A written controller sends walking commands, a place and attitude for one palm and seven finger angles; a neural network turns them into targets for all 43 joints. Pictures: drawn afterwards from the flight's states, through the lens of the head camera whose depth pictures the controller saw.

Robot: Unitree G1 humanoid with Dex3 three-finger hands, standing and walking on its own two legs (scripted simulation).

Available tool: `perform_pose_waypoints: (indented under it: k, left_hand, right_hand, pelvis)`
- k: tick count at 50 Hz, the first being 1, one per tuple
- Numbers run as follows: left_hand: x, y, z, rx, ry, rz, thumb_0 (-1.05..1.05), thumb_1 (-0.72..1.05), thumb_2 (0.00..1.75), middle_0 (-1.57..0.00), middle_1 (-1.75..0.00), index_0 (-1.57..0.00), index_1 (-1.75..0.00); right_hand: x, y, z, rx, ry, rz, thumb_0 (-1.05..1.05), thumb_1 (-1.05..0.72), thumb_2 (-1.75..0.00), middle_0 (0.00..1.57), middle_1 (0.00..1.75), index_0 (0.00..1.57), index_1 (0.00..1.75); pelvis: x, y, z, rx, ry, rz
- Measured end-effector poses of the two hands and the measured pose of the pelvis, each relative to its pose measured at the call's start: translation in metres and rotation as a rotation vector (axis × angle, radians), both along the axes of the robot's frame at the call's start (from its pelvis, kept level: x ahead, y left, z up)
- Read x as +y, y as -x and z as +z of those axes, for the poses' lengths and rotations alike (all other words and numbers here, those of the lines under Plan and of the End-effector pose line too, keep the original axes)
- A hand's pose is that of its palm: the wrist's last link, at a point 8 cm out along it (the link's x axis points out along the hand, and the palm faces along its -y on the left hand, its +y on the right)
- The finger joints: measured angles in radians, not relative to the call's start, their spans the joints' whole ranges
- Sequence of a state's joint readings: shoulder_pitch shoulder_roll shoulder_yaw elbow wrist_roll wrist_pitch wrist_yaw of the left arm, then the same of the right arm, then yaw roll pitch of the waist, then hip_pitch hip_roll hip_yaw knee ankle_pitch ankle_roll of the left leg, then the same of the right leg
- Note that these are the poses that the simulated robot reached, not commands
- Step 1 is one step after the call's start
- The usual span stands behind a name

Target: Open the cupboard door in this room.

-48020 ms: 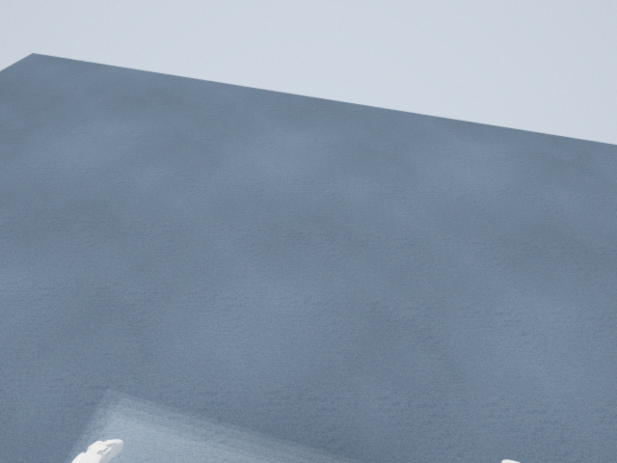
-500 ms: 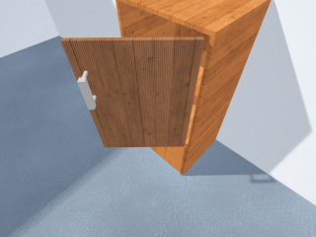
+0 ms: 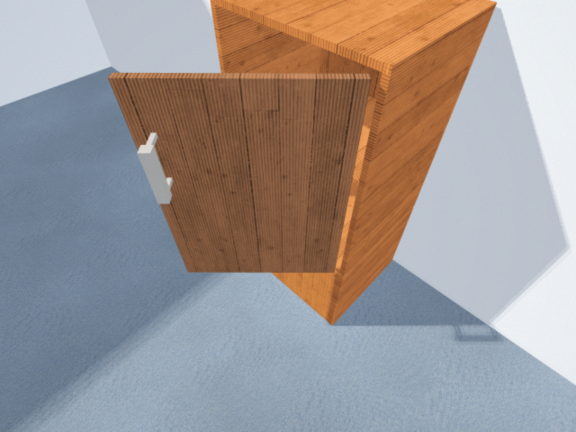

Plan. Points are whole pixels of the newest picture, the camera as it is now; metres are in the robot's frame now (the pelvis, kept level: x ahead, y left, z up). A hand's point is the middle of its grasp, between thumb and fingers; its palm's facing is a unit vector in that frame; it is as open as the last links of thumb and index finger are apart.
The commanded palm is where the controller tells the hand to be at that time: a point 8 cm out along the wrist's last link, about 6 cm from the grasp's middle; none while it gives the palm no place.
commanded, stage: look again from close up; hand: left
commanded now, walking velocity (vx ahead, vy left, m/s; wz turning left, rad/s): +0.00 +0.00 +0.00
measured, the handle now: (158, 168) +0.55 +0.29 +0.03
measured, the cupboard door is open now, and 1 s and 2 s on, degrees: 44 44 44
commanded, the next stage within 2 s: shuffle to correct the standing spot in 0.22 s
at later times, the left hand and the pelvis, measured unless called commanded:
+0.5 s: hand out of the picture -0.03 +0.17 -0.17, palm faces +0.08 -0.98 -0.18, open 7.3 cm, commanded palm none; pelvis -0.01 +0.01 +0.00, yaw +1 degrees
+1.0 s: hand out of the picture +0.03 +0.21 -0.18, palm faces +0.05 -0.97 -0.22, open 7.3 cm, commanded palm none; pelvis +0.01 +0.03 -0.01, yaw +0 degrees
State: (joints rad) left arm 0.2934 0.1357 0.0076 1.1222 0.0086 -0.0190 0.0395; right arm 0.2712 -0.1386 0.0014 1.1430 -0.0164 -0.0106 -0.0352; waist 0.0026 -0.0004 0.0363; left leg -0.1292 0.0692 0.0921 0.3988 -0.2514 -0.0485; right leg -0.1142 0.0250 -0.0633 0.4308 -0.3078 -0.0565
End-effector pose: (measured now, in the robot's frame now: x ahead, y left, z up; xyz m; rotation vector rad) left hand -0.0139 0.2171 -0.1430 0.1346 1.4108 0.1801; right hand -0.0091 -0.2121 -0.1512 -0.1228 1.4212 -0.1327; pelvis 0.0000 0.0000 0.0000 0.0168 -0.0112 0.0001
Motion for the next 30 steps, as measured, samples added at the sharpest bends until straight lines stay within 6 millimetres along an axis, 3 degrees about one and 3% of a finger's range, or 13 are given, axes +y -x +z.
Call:
perform_pose_waypoints:
  k: [22, 30]
  left_hand:
    - [-0.001, 0.017, -0.001, 0.005, 0.018, 0.02, 0.01, 0.92, 0.9, -0.2, -0.3, -0.2, -0.3]
    - [0.015, 0.027, -0.006, 0.016, 0.024, 0.079, 0.0, 0.91, 0.9, -0.2, -0.3, -0.2, -0.3]
  right_hand:
    - [0.009, 0.016, 0.001, 0.019, -0.013, 0.011, 0.01, -0.92, -0.9, 0.19, 0.29, 0.2, 0.3]
    - [0.017, 0.013, -0.001, 0.049, 0.002, 0.03, 0.01, -0.91, -0.9, 0.19, 0.29, 0.2, 0.3]
  pelvis:
    - [0.005, 0.01, 0.001, -0.007, 0.003, 0.008]
    - [0.023, 0.003, -0.005, -0.003, 0.024, 0.028]
